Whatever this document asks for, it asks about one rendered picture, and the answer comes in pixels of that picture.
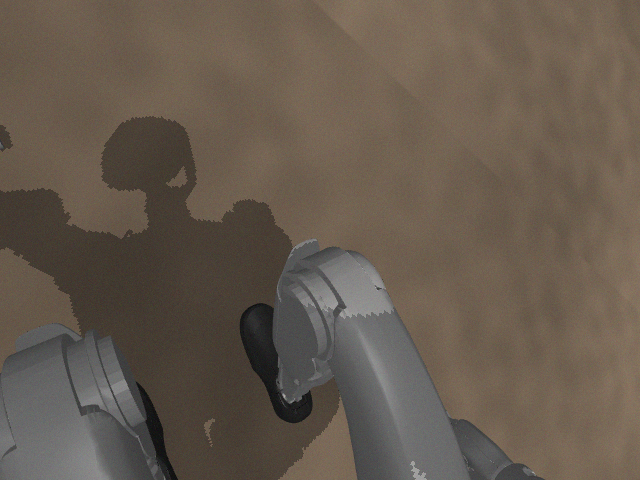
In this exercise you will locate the right robot foot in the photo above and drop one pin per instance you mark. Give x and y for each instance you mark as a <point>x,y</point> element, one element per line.
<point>256,326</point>

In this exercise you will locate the right robot hand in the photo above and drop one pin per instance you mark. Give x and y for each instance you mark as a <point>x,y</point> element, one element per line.
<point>482,456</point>

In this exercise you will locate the right robot arm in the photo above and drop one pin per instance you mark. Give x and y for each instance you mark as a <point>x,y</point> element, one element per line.
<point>517,471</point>

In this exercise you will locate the left robot foot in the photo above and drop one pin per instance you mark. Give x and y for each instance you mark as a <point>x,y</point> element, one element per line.
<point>156,432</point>

